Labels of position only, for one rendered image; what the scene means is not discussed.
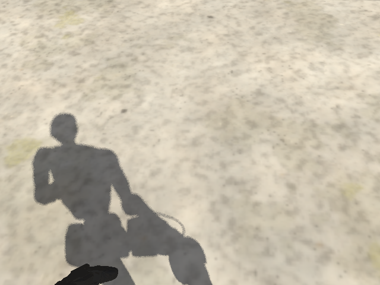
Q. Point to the robot left hand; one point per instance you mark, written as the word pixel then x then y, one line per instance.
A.
pixel 86 275

